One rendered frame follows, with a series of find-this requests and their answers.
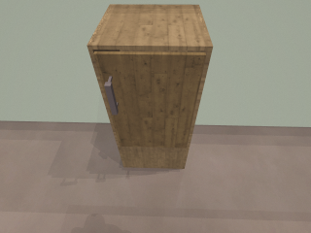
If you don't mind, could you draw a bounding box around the cupboard door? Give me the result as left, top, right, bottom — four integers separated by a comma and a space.
93, 51, 206, 149

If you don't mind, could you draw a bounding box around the handle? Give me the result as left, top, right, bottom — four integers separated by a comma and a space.
104, 76, 119, 116

